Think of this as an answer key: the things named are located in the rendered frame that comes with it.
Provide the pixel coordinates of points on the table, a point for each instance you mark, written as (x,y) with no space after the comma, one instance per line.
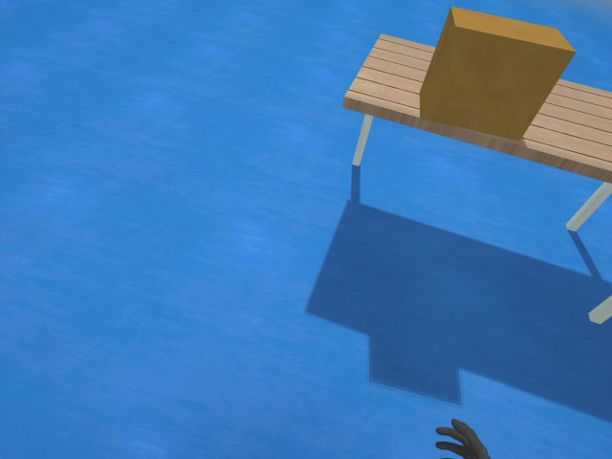
(572,130)

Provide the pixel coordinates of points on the right robot hand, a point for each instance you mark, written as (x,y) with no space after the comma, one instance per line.
(472,447)

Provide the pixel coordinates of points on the carton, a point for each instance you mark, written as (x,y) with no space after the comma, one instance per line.
(492,74)

